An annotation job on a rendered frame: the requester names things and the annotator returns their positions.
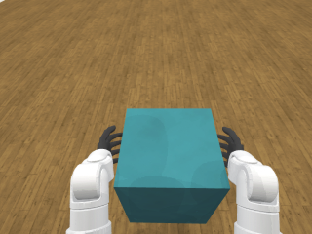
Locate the robot right forearm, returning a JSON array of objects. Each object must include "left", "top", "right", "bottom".
[{"left": 227, "top": 150, "right": 283, "bottom": 234}]

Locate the robot right hand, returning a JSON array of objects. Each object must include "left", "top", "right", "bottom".
[{"left": 217, "top": 126, "right": 244, "bottom": 168}]

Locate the robot left forearm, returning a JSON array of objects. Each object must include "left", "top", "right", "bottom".
[{"left": 65, "top": 149, "right": 114, "bottom": 234}]

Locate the carton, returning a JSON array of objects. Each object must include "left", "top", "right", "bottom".
[{"left": 113, "top": 108, "right": 230, "bottom": 224}]

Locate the robot left hand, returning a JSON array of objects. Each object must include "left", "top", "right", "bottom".
[{"left": 97, "top": 125, "right": 123, "bottom": 164}]

